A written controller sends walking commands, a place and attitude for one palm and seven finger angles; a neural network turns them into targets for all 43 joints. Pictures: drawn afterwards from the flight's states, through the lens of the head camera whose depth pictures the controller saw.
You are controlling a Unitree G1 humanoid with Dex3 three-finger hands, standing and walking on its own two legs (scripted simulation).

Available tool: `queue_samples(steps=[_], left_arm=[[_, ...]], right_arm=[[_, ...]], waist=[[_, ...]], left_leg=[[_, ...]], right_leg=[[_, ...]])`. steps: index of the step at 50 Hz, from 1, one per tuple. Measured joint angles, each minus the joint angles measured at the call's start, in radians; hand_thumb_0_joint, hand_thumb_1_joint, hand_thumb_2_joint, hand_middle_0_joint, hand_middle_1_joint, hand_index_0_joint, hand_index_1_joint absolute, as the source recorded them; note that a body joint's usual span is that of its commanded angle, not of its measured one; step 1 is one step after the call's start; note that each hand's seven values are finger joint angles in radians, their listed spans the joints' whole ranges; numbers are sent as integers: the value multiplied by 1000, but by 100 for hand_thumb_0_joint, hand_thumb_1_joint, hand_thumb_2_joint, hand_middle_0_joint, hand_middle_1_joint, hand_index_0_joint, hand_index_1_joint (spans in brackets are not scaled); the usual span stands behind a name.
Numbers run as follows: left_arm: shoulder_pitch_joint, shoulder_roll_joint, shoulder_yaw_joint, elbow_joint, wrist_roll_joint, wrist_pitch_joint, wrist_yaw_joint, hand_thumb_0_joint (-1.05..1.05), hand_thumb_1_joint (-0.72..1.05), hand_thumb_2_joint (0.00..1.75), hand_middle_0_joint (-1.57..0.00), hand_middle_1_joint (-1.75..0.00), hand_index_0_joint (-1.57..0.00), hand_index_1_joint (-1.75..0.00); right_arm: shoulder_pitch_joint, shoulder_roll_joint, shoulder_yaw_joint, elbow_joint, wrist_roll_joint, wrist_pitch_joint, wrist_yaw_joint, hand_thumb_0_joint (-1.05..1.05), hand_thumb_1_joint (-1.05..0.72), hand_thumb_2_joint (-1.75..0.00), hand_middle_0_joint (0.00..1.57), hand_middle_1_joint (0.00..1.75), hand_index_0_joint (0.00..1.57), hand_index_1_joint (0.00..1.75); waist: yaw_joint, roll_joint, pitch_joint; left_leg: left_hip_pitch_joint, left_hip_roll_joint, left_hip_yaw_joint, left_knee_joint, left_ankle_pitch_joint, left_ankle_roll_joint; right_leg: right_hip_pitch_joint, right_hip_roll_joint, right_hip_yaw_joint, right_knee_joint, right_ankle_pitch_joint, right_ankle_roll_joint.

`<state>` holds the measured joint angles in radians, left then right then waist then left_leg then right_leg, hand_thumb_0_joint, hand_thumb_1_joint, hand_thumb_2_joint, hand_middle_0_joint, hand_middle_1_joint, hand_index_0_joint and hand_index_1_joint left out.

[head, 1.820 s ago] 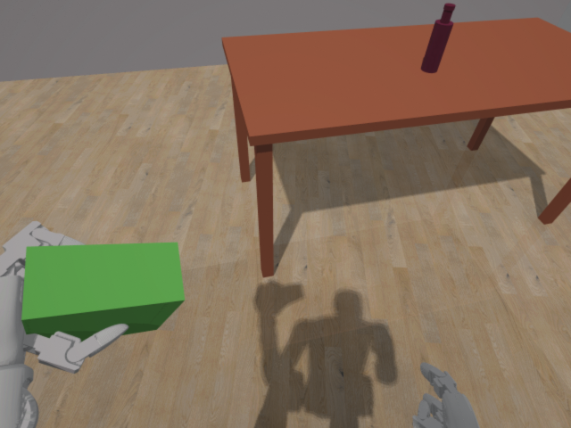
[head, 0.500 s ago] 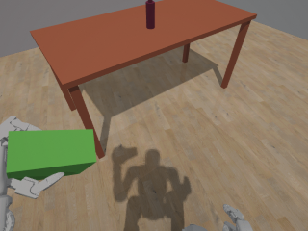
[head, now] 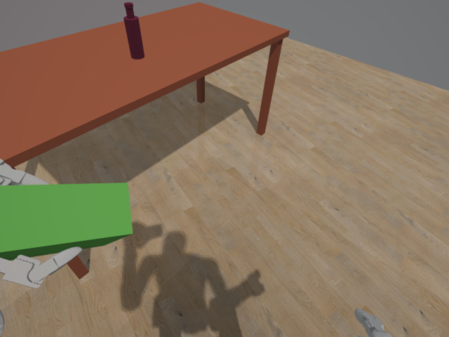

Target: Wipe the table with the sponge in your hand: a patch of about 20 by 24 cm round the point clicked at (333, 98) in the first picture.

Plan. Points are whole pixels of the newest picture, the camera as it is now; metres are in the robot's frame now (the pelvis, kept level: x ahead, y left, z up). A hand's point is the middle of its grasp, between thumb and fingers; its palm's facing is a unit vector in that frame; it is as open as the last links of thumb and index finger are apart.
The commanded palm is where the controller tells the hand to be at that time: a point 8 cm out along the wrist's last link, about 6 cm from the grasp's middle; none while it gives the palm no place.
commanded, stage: walk to a spot facing it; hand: left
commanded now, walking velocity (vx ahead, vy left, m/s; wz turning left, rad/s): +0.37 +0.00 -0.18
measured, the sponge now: (80, 221) +0.22 +0.21 +0.17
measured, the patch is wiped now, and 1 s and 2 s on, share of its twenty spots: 0.00 0.00 0.00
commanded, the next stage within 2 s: turn to face it in 0.44 s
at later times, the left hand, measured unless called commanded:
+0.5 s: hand (133, 149) +0.36 +0.17 +0.18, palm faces +0.36 -0.81 -0.47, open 10.5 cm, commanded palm +0.30 +0.22 +0.19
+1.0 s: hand (140, 135) +0.39 +0.17 +0.18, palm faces +0.54 -0.69 -0.48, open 10.5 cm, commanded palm +0.33 +0.20 +0.19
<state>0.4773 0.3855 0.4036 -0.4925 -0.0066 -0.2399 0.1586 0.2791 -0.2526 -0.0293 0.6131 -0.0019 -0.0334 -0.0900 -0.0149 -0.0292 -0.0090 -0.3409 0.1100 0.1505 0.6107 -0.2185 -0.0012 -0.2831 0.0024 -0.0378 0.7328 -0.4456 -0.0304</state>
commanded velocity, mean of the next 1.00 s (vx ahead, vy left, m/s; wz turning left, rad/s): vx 0.15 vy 0.00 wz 0.29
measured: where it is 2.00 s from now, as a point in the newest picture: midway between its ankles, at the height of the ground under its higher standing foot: outside the picture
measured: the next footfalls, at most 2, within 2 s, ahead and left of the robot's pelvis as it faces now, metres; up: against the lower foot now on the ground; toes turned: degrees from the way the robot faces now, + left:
right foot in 0.26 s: +0.13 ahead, -0.14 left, +0.00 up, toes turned -12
left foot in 0.62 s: +0.30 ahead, +0.08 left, +0.00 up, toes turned +10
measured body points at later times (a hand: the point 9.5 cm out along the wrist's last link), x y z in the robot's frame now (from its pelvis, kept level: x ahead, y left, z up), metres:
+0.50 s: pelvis +0.13 -0.05 +0.01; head +0.17 -0.07 +0.46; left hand +0.33 +0.22 +0.21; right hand +0.27 -0.31 -0.09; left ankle +0.19 +0.09 -0.68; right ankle +0.09 -0.13 -0.72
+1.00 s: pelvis +0.22 -0.10 +0.00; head +0.26 -0.12 +0.45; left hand +0.35 +0.20 +0.21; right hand +0.42 -0.27 -0.11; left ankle +0.23 +0.05 -0.69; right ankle +0.25 -0.21 -0.72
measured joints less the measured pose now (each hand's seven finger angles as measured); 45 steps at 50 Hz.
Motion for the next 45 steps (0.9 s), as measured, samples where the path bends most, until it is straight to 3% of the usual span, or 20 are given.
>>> queue_samples(steps=[3, 5, 9, 12, 14, 16, 18, 20, 24, 29, 31, 34, 36, 40, 45], left_arm=[[-64, -37, -11, 88, 12, 21, 0, -1, -52, 98, -70, -134, -71, -134], [-70, -51, -28, 97, 15, 42, -3, -1, -52, 98, -70, -134, -71, -134], [-19, -53, -61, 38, 16, 52, -7, -1, -52, 98, -70, -134, -71, -134], [0, -20, -60, 8, 14, 50, -8, -1, -52, 98, -70, -134, -71, -134], [-20, 0, -54, 5, 14, 49, -9, -1, -52, 98, -70, -134, -71, -134], [-52, -14, -64, 22, 9, 51, -13, -1, -52, 98, -70, -134, -71, -134], [-53, -40, -67, 35, 1, 51, -15, -1, -52, 98, -70, -134, -71, -134], [-32, -55, -63, 36, 1, 44, -16, -1, -52, 98, -70, -134, -71, -134], [7, -43, -49, 1, 6, 32, -8, -1, -52, 98, -70, -134, -71, -134], [30, -12, -35, -79, 3, 23, 10, -1, -52, 99, -70, -134, -71, -134], [37, 0, -23, -106, -1, 18, 20, -1, -52, 99, -70, -134, -71, -134], [-33, 36, -5, -64, -8, 19, 18, -1, -52, 99, -70, -134, -71, -134], [-64, 46, 3, -43, -6, 36, 7, -1, -52, 99, -70, -134, -71, -134], [-11, 43, 16, -102, -23, 43, -7, -1, -52, 99, -69, -134, -71, -134], [70, 45, 22, -143, -42, 45, -22, -1, -52, 99, -69, -134, -71, -134]], right_arm=[[-22, 43, 17, 7, -2, -22, 5, 2, -91, -90, 20, 30, 20, 30], [-33, 75, 37, 3, -3, -36, 17, 2, -91, -90, 20, 30, 20, 30], [-42, 125, 78, -17, -8, -56, 34, 1, -91, -90, 20, 30, 20, 30], [-42, 143, 94, -32, -8, -53, 38, 1, -90, -90, 20, 30, 20, 30], [-49, 137, 92, -31, -3, -41, 39, 1, -90, -90, 20, 30, 21, 31], [-68, 110, 81, 2, 2, -22, 44, 1, -90, -90, 21, 30, 21, 31], [-84, 79, 68, 32, 7, -2, 47, 1, -90, -90, 21, 30, 21, 31], [-91, 53, 53, 42, 8, 15, 44, 1, -90, -90, 20, 30, 21, 30], [-82, 19, 23, 20, 4, 28, 35, 2, -91, -90, 20, 30, 20, 30], [-57, -8, -8, -25, 2, 12, 23, 2, -91, -90, 20, 30, 20, 30], [-54, -16, -16, -48, 5, 6, 18, 2, -91, -90, 20, 30, 20, 30], [-96, 28, -25, -42, 11, 0, 22, 1, -91, -90, 19, 30, 20, 30], [-118, 57, -12, -37, 13, -4, 37, 1, -91, -90, 19, 30, 20, 30], [-117, 102, 19, -52, 17, -25, 68, 1, -91, -90, 20, 30, 20, 30], [-78, 121, 47, -59, 20, -52, 74, 1, -91, -90, 20, 30, 20, 30]], waist=[[-6, 22, -9], [-3, 34, -7], [7, 58, 8], [15, 73, 24], [18, 87, 37], [22, 98, 48], [23, 96, 52], [14, 89, 57], [6, 42, 77], [9, -2, 102], [11, -1, 101], [-7, -27, 120], [-24, -15, 121], [-34, 29, 111], [8, 82, 100]], left_leg=[[27, 9, 2, -9, -31, 3], [54, 19, 7, -41, -29, -3], [100, 47, 26, -84, -33, -32], [105, 70, 28, -40, -77, -57], [62, 84, 6, 90, -151, -35], [-21, 53, -57, 318, -226, -20], [-101, 16, -89, 501, -225, -23], [-162, 0, -88, 564, -197, -30], [-181, 1, -39, 342, -138, -23], [-96, -27, 29, 29, -20, -5], [-27, -44, 40, -76, 97, 19], [-37, -58, 26, 16, 20, 40], [-40, -51, -6, 24, -9, 35], [-47, -28, -68, 3, 0, 6], [-63, -13, -142, 24, -15, -33]], right_leg=[[-79, -5, -17, 222, -33, 10], [-112, -22, -37, 251, -11, 18], [-103, -50, -85, 87, 23, 32], [-42, -46, -123, -96, 57, 34], [-29, -38, -135, -124, 181, -2], [-29, -37, -145, -76, 144, -27], [-3, -36, -143, -94, 108, -33], [32, -36, -143, -145, 115, -23], [89, -47, -142, -218, 118, -22], [142, -66, -150, -196, 53, -2], [124, -75, -148, -85, -7, 13], [2, -67, -63, 250, -108, 48], [-76, -45, -35, 359, -135, 63], [-134, -54, -38, 215, -51, 84], [-58, -45, -58, -55, 53, 106]])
